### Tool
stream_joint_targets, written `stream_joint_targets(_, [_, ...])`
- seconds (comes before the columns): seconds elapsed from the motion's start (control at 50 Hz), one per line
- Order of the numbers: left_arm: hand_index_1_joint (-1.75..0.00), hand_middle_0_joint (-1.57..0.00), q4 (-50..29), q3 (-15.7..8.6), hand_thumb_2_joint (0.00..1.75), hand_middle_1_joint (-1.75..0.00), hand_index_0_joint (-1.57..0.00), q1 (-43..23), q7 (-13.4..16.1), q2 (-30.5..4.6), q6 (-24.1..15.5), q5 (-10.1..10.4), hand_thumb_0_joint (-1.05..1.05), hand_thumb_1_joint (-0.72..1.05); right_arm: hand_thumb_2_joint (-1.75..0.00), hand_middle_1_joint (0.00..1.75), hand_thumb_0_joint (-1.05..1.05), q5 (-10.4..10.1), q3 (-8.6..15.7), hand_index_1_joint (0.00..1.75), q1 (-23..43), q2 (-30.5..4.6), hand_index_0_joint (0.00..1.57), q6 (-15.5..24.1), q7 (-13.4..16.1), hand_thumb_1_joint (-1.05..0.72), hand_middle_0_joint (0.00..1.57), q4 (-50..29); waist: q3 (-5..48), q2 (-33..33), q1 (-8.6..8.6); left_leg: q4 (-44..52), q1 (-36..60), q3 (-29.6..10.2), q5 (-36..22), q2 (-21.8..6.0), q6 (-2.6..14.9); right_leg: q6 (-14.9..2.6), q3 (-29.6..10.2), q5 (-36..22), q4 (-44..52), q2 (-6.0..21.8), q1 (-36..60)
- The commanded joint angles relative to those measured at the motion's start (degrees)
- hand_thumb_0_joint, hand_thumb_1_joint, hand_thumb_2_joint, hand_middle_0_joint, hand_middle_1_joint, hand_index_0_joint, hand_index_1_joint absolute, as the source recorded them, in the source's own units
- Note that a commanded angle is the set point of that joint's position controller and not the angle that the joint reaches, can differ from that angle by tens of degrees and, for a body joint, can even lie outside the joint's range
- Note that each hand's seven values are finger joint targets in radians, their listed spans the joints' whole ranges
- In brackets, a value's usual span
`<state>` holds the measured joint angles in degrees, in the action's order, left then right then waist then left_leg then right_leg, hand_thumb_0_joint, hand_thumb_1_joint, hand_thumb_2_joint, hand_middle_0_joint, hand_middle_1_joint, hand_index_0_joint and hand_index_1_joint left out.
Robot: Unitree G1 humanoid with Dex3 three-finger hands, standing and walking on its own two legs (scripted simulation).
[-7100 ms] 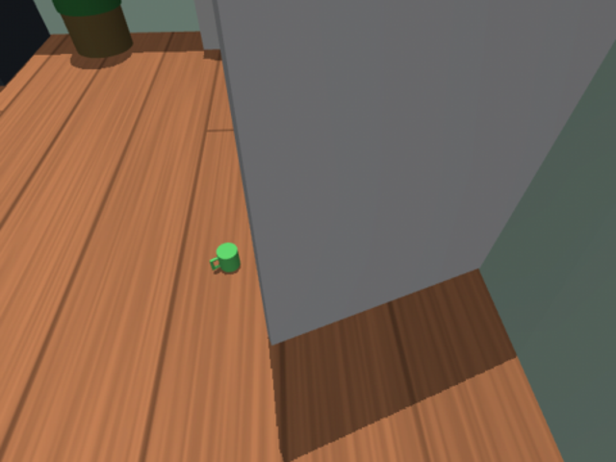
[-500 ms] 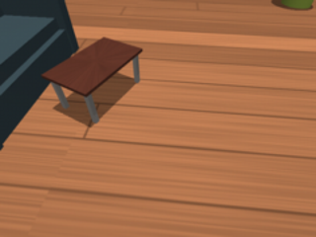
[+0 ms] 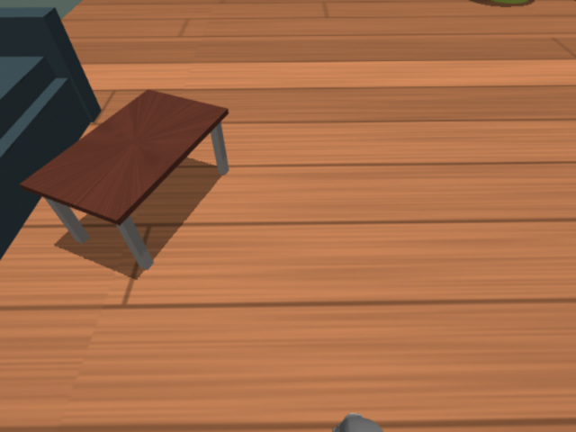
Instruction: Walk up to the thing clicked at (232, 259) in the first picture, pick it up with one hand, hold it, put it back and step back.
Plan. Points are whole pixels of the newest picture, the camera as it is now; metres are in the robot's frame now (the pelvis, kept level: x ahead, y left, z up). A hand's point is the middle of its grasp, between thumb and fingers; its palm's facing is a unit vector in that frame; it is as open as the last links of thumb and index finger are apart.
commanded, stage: walk up
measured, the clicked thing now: out of the picture +0.10 -0.96 -0.72
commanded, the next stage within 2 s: none
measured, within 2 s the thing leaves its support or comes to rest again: neither
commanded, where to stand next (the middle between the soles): +1.11 -0.03 m, yaw +0 degrees
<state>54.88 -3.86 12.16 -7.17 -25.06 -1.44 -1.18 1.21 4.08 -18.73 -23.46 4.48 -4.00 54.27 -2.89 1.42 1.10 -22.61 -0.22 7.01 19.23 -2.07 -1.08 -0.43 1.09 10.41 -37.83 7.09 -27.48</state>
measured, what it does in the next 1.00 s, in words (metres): walks ahead: right foot, then left foot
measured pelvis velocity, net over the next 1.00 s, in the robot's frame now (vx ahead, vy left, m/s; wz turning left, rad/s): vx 0.51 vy -0.06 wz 0.01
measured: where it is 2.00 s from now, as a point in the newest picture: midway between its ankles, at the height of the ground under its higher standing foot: (300, 249)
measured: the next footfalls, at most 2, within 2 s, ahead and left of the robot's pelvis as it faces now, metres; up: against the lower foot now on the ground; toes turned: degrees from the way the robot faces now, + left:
right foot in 0.06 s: +0.19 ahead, -0.15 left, +0.00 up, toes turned -6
left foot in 0.50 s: +0.44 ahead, +0.11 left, +0.00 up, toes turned +7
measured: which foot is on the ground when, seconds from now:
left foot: down 0.00-0.08, up 0.10-0.48, down 0.50-0.94, up 0.96-1.00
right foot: up 0.00-0.04, down 0.06-0.52, up 0.54-0.88, down 0.90-1.00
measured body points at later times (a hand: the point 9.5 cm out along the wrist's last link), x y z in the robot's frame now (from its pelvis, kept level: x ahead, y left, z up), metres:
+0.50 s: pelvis +0.27 -0.02 -0.01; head +0.29 -0.01 +0.44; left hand +0.26 +0.31 -0.12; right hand +0.40 -0.34 -0.11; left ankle +0.40 +0.11 -0.73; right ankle +0.16 -0.14 -0.73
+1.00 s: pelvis +0.51 -0.06 -0.01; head +0.52 -0.09 +0.43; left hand +0.60 +0.27 -0.09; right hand +0.56 -0.39 -0.15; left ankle +0.43 +0.09 -0.68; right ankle +0.58 -0.17 -0.73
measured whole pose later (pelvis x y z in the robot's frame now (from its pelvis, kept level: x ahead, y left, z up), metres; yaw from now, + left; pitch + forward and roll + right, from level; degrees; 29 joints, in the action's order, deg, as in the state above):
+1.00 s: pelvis +0.51 -0.06 -0.01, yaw +0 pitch -3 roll +1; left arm 50.1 -3.9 13.8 -4.1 -23.8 -5.4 -0.7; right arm 0.5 3.4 -17.8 -25.6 1.8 -2.8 51.9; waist -3.8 -2.9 -0.4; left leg -57.9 -15.3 0.2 26.4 -3.7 1.6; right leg -1.3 5.0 14.7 -39.2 3.9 -21.6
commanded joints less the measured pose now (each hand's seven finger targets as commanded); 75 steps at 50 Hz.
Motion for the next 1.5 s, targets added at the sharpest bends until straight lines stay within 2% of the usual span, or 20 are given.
stream_joint_targets(0.0, [-0.3, -0.2, -4.7, -3.3, 0.9, -0.3, -0.2, -0.9, 1.1, -10.3, -2.3, 0.2, 0.0, 0.9, -0.9, 0.3, 0.0, -0.3, 4.4, 0.3, 6.6, -16.6, 0.2, 1.5, 1.8, -0.9, 0.2, -6.4, 0.3, -5.8, -3.58, 1.6, -11.8, -5.5, -7.3, -11.5, 10.04, -1.11, 5.1, -0.7, 4.4, -3.0, 14.2])
stream_joint_targets(0.04, [-0.3, -0.2, -1.1, -5.9, 0.9, -0.3, -0.2, 12.8, 2.9, -15.2, -3.3, 0.1, 0.0, 0.9, -0.9, 0.3, 0.0, -0.1, 2.2, 0.3, 2.0, -11.0, 0.2, 1.0, 1.9, -0.9, 0.2, -6.6, 9.4, 11.4, -9.67, -29.2, -20.2, -0.2, -11.3, -4.5, 6.31, -2.7, -0.1, 9.4, 10.4, -2.4, 34.5])
stream_joint_targets(0.06, [-0.3, -0.2, -2.0, -7.0, 0.9, -0.3, -0.2, 15.4, 3.9, -21.5, -3.8, 0.1, 0.0, 0.9, -0.9, 0.3, 0.0, -1.2, 1.0, 0.3, 0.6, -7.9, 0.2, 1.1, 1.9, -0.9, 0.2, -8.7, 9.7, 23.2, -9.28, -43.1, -36.5, 0.0, 9.4, 4.6, 3.47, -8.27, -30.5, 21.5, 22.3, 13.3, 40.9])
stream_joint_targets(0.08, [-0.3, -0.2, -3.4, -6.5, 0.9, -0.3, -0.2, 12.6, 3.9, -22.1, -3.8, 0.9, 0.0, 0.9, -0.9, 0.3, 0.0, -0.7, 2.1, 0.3, 4.1, -13.0, 0.2, 0.6, 2.4, -0.9, 0.2, -7.9, 6.7, 14.5, -9.29, -48.4, -38.9, -7.8, 10.9, 1.1, 3.26, -13.97, -41.1, 26.0, 26.7, 18.5, 34.5])
stream_joint_targets(0.18, [-0.3, -0.2, -6.5, -3.9, 0.9, -0.3, -0.2, 2.1, 4.6, -13.6, -4.6, 1.5, 0.0, 0.9, -0.9, 0.3, 0.0, -0.9, 2.4, 0.3, 0.2, -12.4, 0.2, -0.1, 0.8, -0.9, 0.2, -3.4, -1.8, 7.1, -2.29, -38.9, -31.5, -10.4, -4.1, -4.5, 2.85, -10.17, -13.3, 14.6, 27.0, 8.6, 16.5])
stream_joint_targets(0.38, [-0.3, -0.2, -8.4, -3.9, 0.9, -0.3, -0.2, 6.1, 4.0, -14.7, -5.0, 0.6, 0.0, 0.9, -0.9, 0.3, 0.0, 0.1, 2.6, 0.3, 12.8, -9.4, 0.2, 0.1, -1.4, -0.9, 0.2, -8.6, -1.6, 4.3, -5.07, -10.8, -24.3, -2.3, -14.6, -2.7, 1.41, -9.79, -0.3, -1.4, 23.6, 6.1, 19.0])
stream_joint_targets(0.46, [-0.3, -0.2, -9.3, -2.9, 0.9, -0.3, -0.2, 5.9, 4.8, -14.0, -4.0, 1.0, 0.0, 0.9, -0.9, 0.3, 0.0, 0.6, 4.0, 0.3, 2.7, -12.2, 0.2, 0.6, -0.4, -0.9, 0.2, -5.8, 4.1, -3.2, 0.9, -6.7, -6.2, -1.1, -8.7, 0.8, 4.65, -8.18, 2.5, -14.4, 3.7, 4.1, 15.8])
stream_joint_targets(0.48, [-0.3, -0.2, -9.5, -1.6, 0.9, -0.3, -0.2, 8.1, 5.1, -10.9, -3.8, 1.4, 0.0, 0.9, -0.9, 0.3, 0.0, 1.5, 5.3, 0.3, -5.4, -15.7, 0.2, 0.9, 0.4, -0.9, 0.2, -4.0, 8.7, -10.9, 4.49, -4.5, 4.5, -8.1, -2.2, -3.4, 7.85, -5.89, 5.0, -12.1, -11.8, 0.7, 8.2])
stream_joint_targets(0.5, [-0.3, -0.2, -10.8, -0.5, 0.9, -0.3, -0.2, 9.4, 5.2, -6.7, -3.7, 2.2, 0.0, 0.9, -0.9, 0.3, 0.0, 2.0, 6.7, 0.3, -9.8, -20.7, 0.2, 1.2, 1.3, -0.9, 0.2, -5.2, 12.4, -20.5, 5.88, 0.5, 14.3, -34.7, 3.3, -18.9, 12.84, -2.71, 3.2, 10.1, -27.5, -7.9, -6.4])
stream_joint_targets(0.52, [-0.3, -0.2, -9.7, -1.7, 0.9, -0.3, -0.2, 9.7, 6.1, -12.3, -3.4, 2.5, 0.0, 0.9, -0.9, 0.3, 0.0, -0.4, 7.1, 0.3, -8.1, -22.2, 0.2, 1.2, 1.5, -0.9, 0.2, -6.4, 14.5, -12.5, 5.47, 6.3, 14.1, -46.5, 3.8, -24.1, 18.07, -3.22, -4.4, 19.5, -32.3, -8.7, -9.9])
stream_joint_targets(0.64, [-0.3, -0.2, -5.6, -1.5, 0.9, -0.3, -0.2, 11.2, 4.5, -10.9, -3.0, 1.7, 0.0, 0.9, -0.9, 0.3, 0.0, -1.4, 3.4, 0.3, 2.9, -14.1, 0.2, 1.9, 2.1, -0.9, 0.2, -9.5, 2.1, -8.5, -1.48, 5.7, -8.6, -12.8, -19.7, -14.5, 13.24, -0.72, -5.0, 9.2, -22.0, -1.0, -1.1])
stream_joint_targets(0.86, [-0.3, -0.2, -5.5, -3.9, 0.9, -0.3, -0.2, 6.7, 2.5, -11.4, -3.5, 0.1, 0.0, 0.9, -0.9, 0.3, 0.0, -0.8, 3.1, 0.3, 6.9, -14.8, 0.2, 1.1, 1.3, -0.9, 0.2, -11.4, 0.8, -4.6, -4.69, -2.7, -22.4, -6.0, 4.6, -10.3, 10.02, -1.08, 4.7, -1.1, 3.8, -3.9, 20.2])
stream_joint_targets(0.88, [-0.3, -0.2, -4.4, -4.8, 0.9, -0.3, -0.2, 11.0, 3.1, -13.2, -4.1, 0.1, 0.0, 0.9, -0.9, 0.3, 0.0, -0.6, 2.2, 0.3, 4.2, -12.4, 0.2, 1.0, 1.4, -0.9, 0.2, -11.2, 4.1, 1.8, -6.59, -14.4, -25.1, -3.8, -0.7, -7.5, 8.38, -2.2, 2.4, 4.2, 6.3, -4.2, 28.9])
stream_joint_targets(0.92, [-0.3, -0.2, -4.6, -6.4, 0.9, -0.3, -0.2, 17.9, 4.6, -22.0, -5.0, 0.6, 0.0, 0.9, -0.9, 0.3, 0.0, -1.2, 1.1, 0.3, 3.0, -10.1, 0.2, 0.8, 1.7, -0.9, 0.2, -11.9, 5.6, 18.5, -9.24, -43.3, -40.5, -2.8, 11.3, 3.9, 3.41, -10.86, -38.9, 20.6, 26.1, 17.7, 34.0])
stream_joint_targets(0.94, [-0.3, -0.2, -6.1, -5.6, 0.9, -0.3, -0.2, 14.0, 4.8, -21.0, -4.9, 1.0, 0.0, 0.9, -0.9, 0.3, 0.0, -0.6, 2.1, 0.3, 5.4, -13.6, 0.2, 0.0, 2.4, -0.9, 0.2, -10.4, 1.9, 9.3, -7.96, -47.6, -40.2, -9.5, 10.3, -0.3, 3.09, -12.84, -39.5, 21.4, 26.0, 19.3, 27.2])
stream_joint_targets(1.04, [-0.3, -0.2, -8.4, -3.6, 0.9, -0.3, -0.2, 4.7, 5.4, -13.9, -5.2, 1.4, 0.0, 0.9, -0.9, 0.3, 0.0, -1.3, 2.1, 0.3, -1.2, -12.4, 0.2, -0.8, 1.0, -0.9, 0.2, -5.1, -0.5, 7.9, -1.97, -37.7, -31.3, -10.0, -2.8, -3.3, 2.04, -10.51, -10.7, 5.0, 24.9, 8.4, 16.6])
stream_joint_targets(1.2, [-0.3, -0.2, -9.3, -3.8, 0.9, -0.3, -0.2, 8.6, 5.2, -14.5, -5.2, 0.8, 0.0, 0.9, -0.9, 0.3, 0.0, 0.1, 2.1, 0.3, 8.6, -9.8, 0.2, -0.4, -0.6, -0.9, 0.2, -8.7, -0.6, 5.5, -5.03, -14.4, -28.2, -5.0, -10.1, -3.3, 1.17, -11.2, -3.5, 0.8, 21.9, 8.0, 19.5])
stream_joint_targets(1.32, [-0.3, -0.2, -10.4, -2.0, 0.9, -0.3, -0.2, 7.4, 5.5, -12.3, -4.2, 0.8, 0.0, 0.9, -0.9, 0.3, 0.0, 0.1, 3.9, 0.3, -3.1, -13.2, 0.2, 0.6, 0.4, -0.9, 0.2, -5.2, 4.7, -4.1, 2.66, -7.0, -1.7, -2.5, -5.7, 1.2, 5.27, -7.22, 2.8, -11.4, -2.1, 3.3, 9.6])
stream_joint_targets(1.36, [-0.3, -0.2, -10.7, -1.0, 0.9, -0.3, -0.2, 10.6, 5.9, -8.8, -3.6, 1.9, 0.0, 0.9, -0.9, 0.3, 0.0, 0.0, 6.2, 0.3, -9.2, -21.6, 0.2, 1.2, 1.6, -0.9, 0.2, -6.9, 8.6, -17.1, 4.83, 7.2, 10.4, -44.9, 4.4, -22.6, 15.27, -2.12, 2.0, 19.6, -28.2, -9.7, -11.8])
stream_joint_targets(1.48, [-0.3, -0.2, -5.8, -1.6, 0.9, -0.3, -0.2, 11.9, 5.2, -11.1, -2.6, 1.6, 0.0, 0.9, -0.9, 0.3, 0.0, -1.4, 3.1, 0.3, 2.3, -14.5, 0.2, 1.4, 2.4, -0.9, 0.2, -9.3, -0.1, -10.2, -1.58, 6.1, -11.3, -14.9, -14.1, -13.8, 12.96, -0.9, -3.8, 9.0, -21.5, -1.0, -1.6])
